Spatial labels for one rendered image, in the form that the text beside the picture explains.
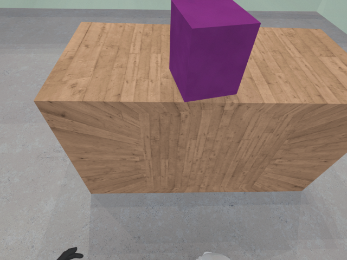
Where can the carton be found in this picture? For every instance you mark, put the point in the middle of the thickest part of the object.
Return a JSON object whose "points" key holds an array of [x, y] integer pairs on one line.
{"points": [[210, 44]]}

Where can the pedestal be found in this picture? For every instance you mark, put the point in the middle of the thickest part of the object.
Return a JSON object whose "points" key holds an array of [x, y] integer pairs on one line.
{"points": [[114, 106]]}

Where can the left robot hand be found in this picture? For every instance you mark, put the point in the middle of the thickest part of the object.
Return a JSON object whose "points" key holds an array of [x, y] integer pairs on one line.
{"points": [[70, 254]]}

